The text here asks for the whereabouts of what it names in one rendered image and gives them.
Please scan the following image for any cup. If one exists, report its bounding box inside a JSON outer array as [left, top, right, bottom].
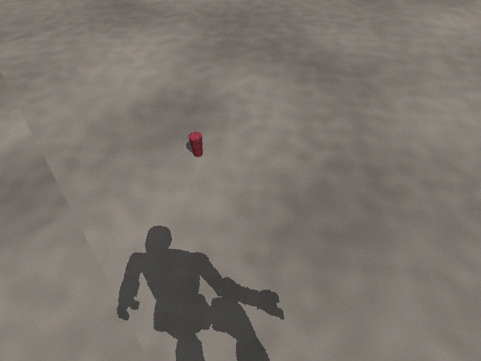
[[189, 132, 203, 157]]

